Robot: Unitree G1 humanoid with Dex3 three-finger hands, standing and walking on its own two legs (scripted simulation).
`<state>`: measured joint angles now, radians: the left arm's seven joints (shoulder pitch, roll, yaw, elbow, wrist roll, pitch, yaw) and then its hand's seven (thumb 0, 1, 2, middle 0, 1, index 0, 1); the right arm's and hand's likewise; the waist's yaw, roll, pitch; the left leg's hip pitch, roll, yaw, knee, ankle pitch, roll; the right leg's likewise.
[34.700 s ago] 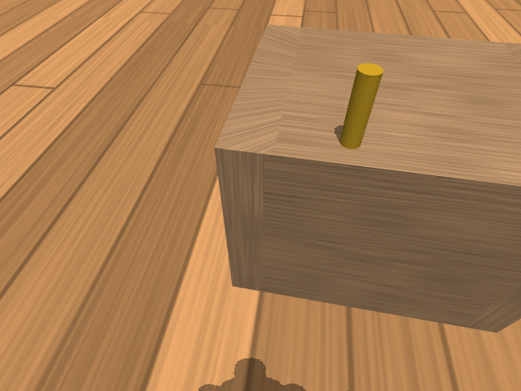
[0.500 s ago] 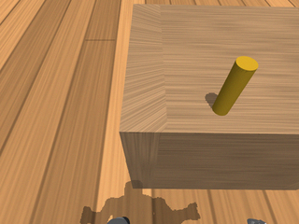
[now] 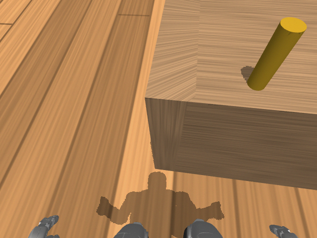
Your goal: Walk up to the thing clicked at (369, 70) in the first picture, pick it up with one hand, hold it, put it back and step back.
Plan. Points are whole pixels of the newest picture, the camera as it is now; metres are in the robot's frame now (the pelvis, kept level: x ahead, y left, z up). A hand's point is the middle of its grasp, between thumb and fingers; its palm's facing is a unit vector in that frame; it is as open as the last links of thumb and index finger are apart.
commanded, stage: step back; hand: right
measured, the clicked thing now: (271, 59) +0.53 -0.27 +0.09
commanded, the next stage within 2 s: none
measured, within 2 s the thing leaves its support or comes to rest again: neither
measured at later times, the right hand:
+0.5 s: hand out of the picture -0.02 -0.26 -0.15, palm faces +0.10 +0.94 -0.32, open 7.4 cm
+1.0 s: hand out of the picture -0.23 -0.20 -0.12, palm faces +0.02 +0.91 -0.41, open 7.4 cm
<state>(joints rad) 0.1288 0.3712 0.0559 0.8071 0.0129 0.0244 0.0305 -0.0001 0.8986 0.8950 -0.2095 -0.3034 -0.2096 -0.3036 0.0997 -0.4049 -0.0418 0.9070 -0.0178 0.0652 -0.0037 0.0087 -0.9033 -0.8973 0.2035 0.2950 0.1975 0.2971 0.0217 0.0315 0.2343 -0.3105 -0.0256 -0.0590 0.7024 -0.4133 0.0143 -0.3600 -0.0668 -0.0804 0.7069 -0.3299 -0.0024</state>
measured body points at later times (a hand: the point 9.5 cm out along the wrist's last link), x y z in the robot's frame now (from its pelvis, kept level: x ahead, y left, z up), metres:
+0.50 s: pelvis -0.13 +0.01 +0.00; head -0.09 -0.03 +0.45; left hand -0.04 +0.32 -0.10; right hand -0.03 -0.31 -0.13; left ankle -0.04 +0.13 -0.68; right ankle -0.14 -0.10 -0.72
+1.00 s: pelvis -0.28 +0.07 +0.01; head -0.24 +0.09 +0.46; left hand -0.14 +0.37 -0.11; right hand -0.23 -0.25 -0.10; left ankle -0.25 +0.18 -0.72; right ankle -0.28 -0.08 -0.63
